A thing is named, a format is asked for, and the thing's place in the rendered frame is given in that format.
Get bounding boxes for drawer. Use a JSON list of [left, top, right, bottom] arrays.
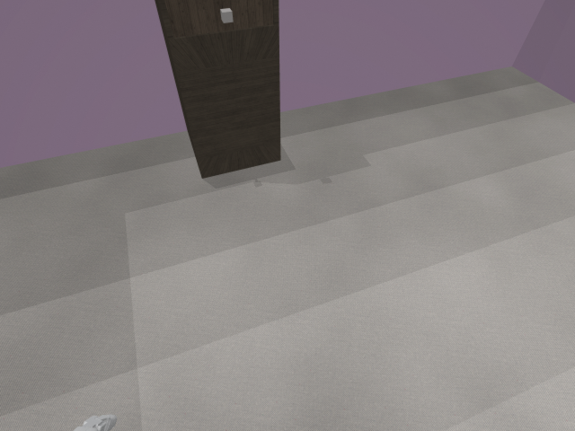
[[164, 0, 273, 38]]

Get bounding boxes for handle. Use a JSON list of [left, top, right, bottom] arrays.
[[220, 8, 234, 23]]

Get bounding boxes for cabinet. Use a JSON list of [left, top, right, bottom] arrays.
[[155, 0, 281, 179]]

